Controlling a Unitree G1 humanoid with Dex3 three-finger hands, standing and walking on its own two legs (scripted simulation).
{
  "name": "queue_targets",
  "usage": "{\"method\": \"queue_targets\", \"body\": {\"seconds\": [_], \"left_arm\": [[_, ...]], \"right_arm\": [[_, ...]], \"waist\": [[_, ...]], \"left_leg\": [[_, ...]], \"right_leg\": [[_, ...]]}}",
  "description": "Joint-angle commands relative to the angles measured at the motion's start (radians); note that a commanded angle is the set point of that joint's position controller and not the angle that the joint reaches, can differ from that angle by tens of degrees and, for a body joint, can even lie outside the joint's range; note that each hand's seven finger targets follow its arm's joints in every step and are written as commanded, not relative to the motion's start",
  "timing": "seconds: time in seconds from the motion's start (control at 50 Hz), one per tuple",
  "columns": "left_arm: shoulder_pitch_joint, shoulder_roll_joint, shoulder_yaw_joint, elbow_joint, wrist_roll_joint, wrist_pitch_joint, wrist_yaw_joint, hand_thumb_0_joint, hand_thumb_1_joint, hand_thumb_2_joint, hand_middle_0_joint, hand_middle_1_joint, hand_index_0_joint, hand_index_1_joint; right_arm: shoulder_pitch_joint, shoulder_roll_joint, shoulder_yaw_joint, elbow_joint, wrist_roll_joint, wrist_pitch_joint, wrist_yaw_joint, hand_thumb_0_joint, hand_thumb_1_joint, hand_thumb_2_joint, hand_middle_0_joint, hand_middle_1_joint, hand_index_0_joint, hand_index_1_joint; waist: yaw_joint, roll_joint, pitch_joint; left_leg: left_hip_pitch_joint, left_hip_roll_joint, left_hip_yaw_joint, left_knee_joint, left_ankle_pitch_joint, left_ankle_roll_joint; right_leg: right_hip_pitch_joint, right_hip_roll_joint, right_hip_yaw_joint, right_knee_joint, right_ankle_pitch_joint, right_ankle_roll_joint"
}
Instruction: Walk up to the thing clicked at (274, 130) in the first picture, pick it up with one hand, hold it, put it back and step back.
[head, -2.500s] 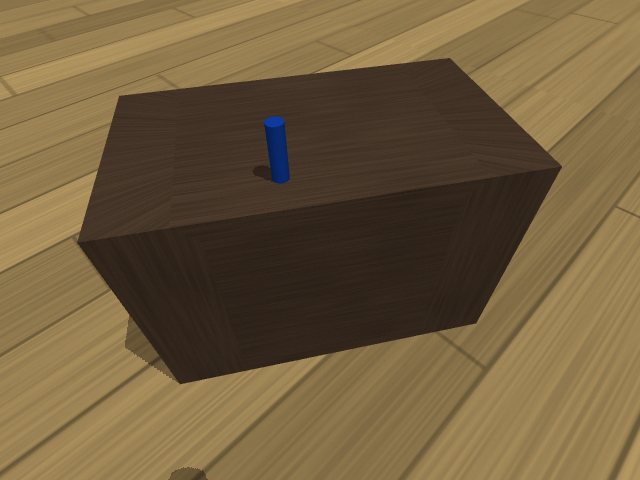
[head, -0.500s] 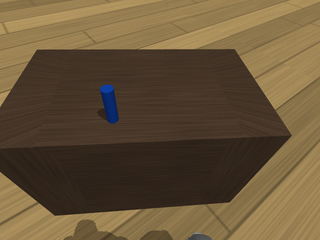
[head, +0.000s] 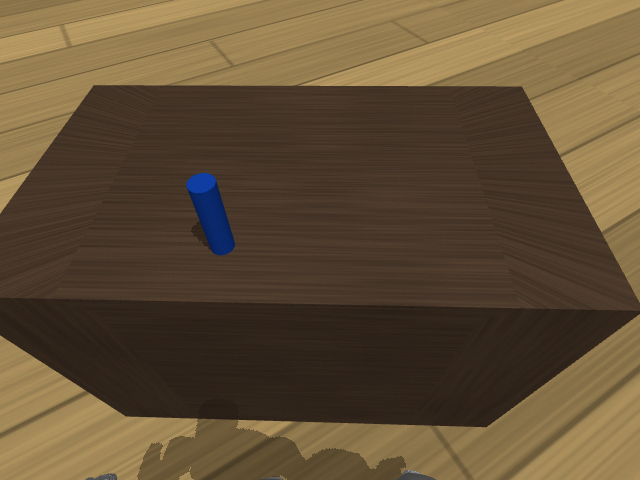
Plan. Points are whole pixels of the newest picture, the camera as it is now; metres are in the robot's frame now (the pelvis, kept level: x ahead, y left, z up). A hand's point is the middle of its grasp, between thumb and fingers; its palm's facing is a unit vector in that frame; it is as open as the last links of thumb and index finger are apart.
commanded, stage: walk up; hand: left
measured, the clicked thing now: (213, 217) +0.48 +0.19 +0.03
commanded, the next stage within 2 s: stand in 1.32 s
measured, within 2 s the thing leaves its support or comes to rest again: neither
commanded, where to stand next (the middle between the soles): +0.06 +0.04 m, yaw -2 degrees
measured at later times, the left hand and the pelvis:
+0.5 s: hand out of the picture +0.09 +0.29 -0.13, palm faces -0.03 -0.92 -0.39, open 7.4 cm; pelvis +0.01 +0.02 +0.02, yaw -1 degrees
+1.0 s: hand out of the picture +0.11 +0.27 -0.12, palm faces -0.07 -0.92 -0.38, open 7.4 cm; pelvis +0.02 +0.01 +0.04, yaw -2 degrees
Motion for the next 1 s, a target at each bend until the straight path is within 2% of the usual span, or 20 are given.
{"method": "queue_targets", "body": {"seconds": [0.0,0.02,0.06,0.08,0.1,0.12,0.14,0.16,0.18,0.2,0.22,0.26,0.3,0.36,0.42,0.52,0.58,0.68,0.8,0.98], "left_arm": [[-0.021,0.217,0.058,-0.039,-0.014,-0.004,0.035,0.000,0.900,0.900,-0.200,-0.300,-0.200,-0.300],[-0.023,0.201,0.054,-0.032,-0.015,-0.005,0.033,0.000,0.900,0.900,-0.200,-0.300,-0.200,-0.300],[0.024,0.167,0.043,-0.004,-0.026,-0.019,0.035,0.000,0.900,0.900,-0.200,-0.300,-0.200,-0.300],[0.060,0.160,0.039,0.011,-0.024,-0.029,0.033,0.000,0.900,0.900,-0.200,-0.300,-0.200,-0.300],[0.074,0.163,0.041,0.033,-0.016,-0.036,0.031,0.000,0.900,0.900,-0.200,-0.300,-0.200,-0.300],[0.067,0.180,0.047,0.042,-0.005,-0.044,0.034,0.000,0.900,0.900,-0.200,-0.300,-0.200,-0.300],[0.062,0.232,0.056,0.039,0.010,-0.053,0.039,0.000,0.900,0.900,-0.200,-0.300,-0.200,-0.300],[0.016,0.293,0.064,0.033,0.004,-0.048,0.036,0.000,0.900,0.900,-0.200,-0.300,-0.200,-0.300],[-0.043,0.299,0.059,0.021,0.004,-0.047,0.032,0.000,0.900,0.900,-0.200,-0.300,-0.200,-0.300],[-0.053,0.270,0.050,0.020,0.004,-0.047,0.029,0.000,0.900,0.900,-0.200,-0.300,-0.200,-0.300],[-0.078,0.254,0.040,0.020,0.003,-0.045,0.027,0.000,0.900,0.900,-0.200,-0.300,-0.200,-0.300],[-0.070,0.199,0.020,0.028,0.000,-0.040,0.023,0.000,0.900,0.900,-0.200,-0.300,-0.200,-0.300],[-0.065,0.185,0.017,0.056,-0.004,-0.033,0.020,0.000,0.900,0.900,-0.200,-0.300,-0.200,-0.300],[-0.036,0.181,0.014,0.082,-0.009,-0.036,0.019,0.000,0.900,0.900,-0.200,-0.300,-0.200,-0.300],[-0.062,0.202,0.016,0.102,-0.009,-0.035,0.019,0.000,0.900,0.900,-0.200,-0.300,-0.200,-0.300],[-0.092,0.185,0.004,0.136,-0.005,-0.029,0.017,0.000,0.900,0.900,-0.200,-0.300,-0.200,-0.300],[-0.100,0.183,0.002,0.155,-0.002,-0.029,0.016,0.000,0.900,0.900,-0.200,-0.300,-0.200,-0.300],[-0.111,0.184,0.003,0.174,-0.001,-0.030,0.017,0.000,0.900,0.900,-0.200,-0.300,-0.200,-0.300],[-0.119,0.176,0.006,0.188,0.001,-0.027,0.018,0.000,0.900,0.900,-0.200,-0.300,-0.200,-0.300],[-0.142,0.174,0.009,0.196,0.005,-0.022,0.020,0.000,0.900,0.900,-0.200,-0.300,-0.200,-0.300]], "right_arm": [[0.000,-0.298,-0.083,-0.066,-0.003,-0.026,-0.006,0.000,-0.900,-0.900,0.200,0.300,0.200,0.300],[-0.004,-0.254,-0.069,-0.067,-0.005,-0.028,-0.012,0.000,-0.900,-0.900,0.200,0.300,0.200,0.300],[-0.055,-0.225,-0.049,-0.060,0.001,-0.027,-0.024,0.000,-0.900,-0.900,0.200,0.300,0.200,0.300],[-0.091,-0.223,-0.048,-0.063,0.011,-0.024,-0.027,0.000,-0.900,-0.900,0.200,0.300,0.200,0.300],[-0.101,-0.223,-0.045,-0.062,0.015,-0.018,-0.024,0.000,-0.900,-0.900,0.200,0.300,0.200,0.300],[-0.090,-0.199,-0.035,-0.054,0.022,-0.012,-0.023,0.000,-0.900,-0.900,0.200,0.300,0.200,0.300],[-0.078,-0.163,-0.022,-0.059,0.030,-0.013,-0.021,0.000,-0.900,-0.900,0.200,0.300,0.200,0.300],[-0.076,-0.166,-0.026,-0.055,0.027,-0.008,-0.024,0.000,-0.900,-0.900,0.200,0.300,0.200,0.300],[-0.061,-0.182,-0.037,-0.030,0.019,-0.001,-0.027,0.000,-0.900,-0.900,0.200,0.300,0.200,0.300],[-0.061,-0.183,-0.038,-0.016,0.017,-0.004,-0.025,0.000,-0.900,-0.900,0.200,0.300,0.200,0.300],[-0.066,-0.187,-0.039,-0.003,0.019,-0.008,-0.021,0.000,-0.900,-0.900,0.200,0.300,0.200,0.300],[-0.105,-0.221,-0.045,0.006,0.016,-0.022,-0.014,0.000,-0.900,-0.900,0.200,0.300,0.200,0.300],[-0.127,-0.221,-0.037,0.017,0.020,-0.026,-0.011,0.000,-0.900,-0.900,0.200,0.300,0.200,0.300],[-0.187,-0.211,-0.026,0.030,0.017,-0.024,-0.012,0.000,-0.900,-0.900,0.200,0.300,0.200,0.300],[-0.192,-0.193,-0.020,0.058,0.019,-0.019,-0.014,0.000,-0.900,-0.900,0.200,0.300,0.200,0.300],[-0.222,-0.181,-0.018,0.086,0.017,-0.012,-0.007,0.000,-0.900,-0.900,0.200,0.300,0.200,0.300],[-0.236,-0.178,-0.018,0.099,0.017,-0.012,-0.004,0.000,-0.900,-0.900,0.200,0.300,0.200,0.300],[-0.236,-0.172,-0.016,0.122,0.018,-0.016,-0.005,0.000,-0.900,-0.900,0.200,0.300,0.200,0.300],[-0.224,-0.173,-0.023,0.142,0.018,-0.014,-0.008,0.000,-0.900,-0.900,0.200,0.300,0.200,0.300],[-0.217,-0.168,-0.026,0.156,0.017,-0.009,-0.009,0.000,-0.900,-0.900,0.200,0.300,0.200,0.300]], "waist": [[-0.031,0.225,-0.126],[-0.023,0.167,-0.108],[0.007,0.204,-0.123],[0.031,0.204,-0.156],[0.035,0.189,-0.178],[0.035,0.155,-0.184],[0.029,0.042,-0.196],[0.006,-0.042,-0.178],[-0.023,-0.064,-0.135],[-0.032,-0.037,-0.133],[-0.037,-0.020,-0.127],[-0.020,0.012,-0.144],[-0.003,0.036,-0.147],[0.021,0.087,-0.150],[0.008,0.074,-0.145],[0.004,0.063,-0.105],[0.003,0.059,-0.112],[0.003,0.047,-0.144],[-0.002,0.042,-0.167],[-0.007,0.024,-0.152]], "left_leg": [[0.081,0.333,-0.493,-0.344,0.081,0.252],[0.096,0.299,-0.415,-0.305,0.248,0.240],[0.130,0.262,-0.298,-0.220,0.518,0.201],[0.151,0.228,-0.236,-0.163,0.554,0.168],[0.142,0.193,-0.192,-0.111,0.524,0.133],[0.093,0.191,-0.184,-0.080,0.489,0.100],[-0.005,0.143,-0.153,-0.008,0.408,0.047],[0.006,0.063,-0.094,0.022,0.127,0.011],[0.059,0.064,-0.080,0.029,-0.059,0.007],[0.075,0.071,-0.096,-0.041,-0.037,0.010],[0.131,0.084,-0.104,-0.111,0.076,0.016],[0.176,0.161,-0.220,-0.217,0.195,0.076],[0.122,0.219,-0.265,-0.288,0.197,0.120],[0.108,0.186,-0.198,-0.300,0.208,0.079],[0.148,0.150,-0.157,-0.317,0.177,0.041],[0.152,0.157,-0.168,-0.400,0.048,0.036],[0.169,0.150,-0.153,-0.423,0.030,0.027],[0.234,0.145,-0.120,-0.426,0.165,0.020],[0.283,0.143,-0.098,-0.422,0.238,0.015],[0.295,0.143,-0.087,-0.427,0.239,0.011]], "right_leg": [[-0.057,0.086,0.060,0.157,-0.276,-0.041],[-0.060,0.085,0.082,0.168,-0.274,-0.041],[-0.010,0.072,0.067,0.032,-0.173,-0.037],[0.059,0.083,0.044,-0.107,-0.065,-0.038],[0.146,0.101,0.026,-0.230,0.071,-0.033],[0.236,0.083,0.075,-0.289,0.181,-0.045],[0.316,-0.034,0.256,-0.318,0.318,-0.091],[0.231,-0.167,0.395,-0.332,0.342,-0.200],[0.139,-0.208,0.413,-0.323,0.339,-0.241],[0.135,-0.176,0.359,-0.307,0.331,-0.218],[0.089,-0.124,0.288,-0.295,0.277,-0.169],[0.068,0.006,0.152,-0.240,0.207,-0.068],[0.149,0.077,0.085,-0.170,0.115,-0.037],[0.224,0.049,0.098,-0.254,0.170,-0.049],[0.222,0.017,0.136,-0.290,0.252,-0.058],[0.216,0.029,0.135,-0.364,0.163,-0.043],[0.234,0.024,0.134,-0.394,0.192,-0.037],[0.255,0.009,0.138,-0.418,0.285,-0.029],[0.270,0.001,0.142,-0.434,0.319,-0.033],[0.264,-0.003,0.155,-0.452,0.324,-0.033]]}}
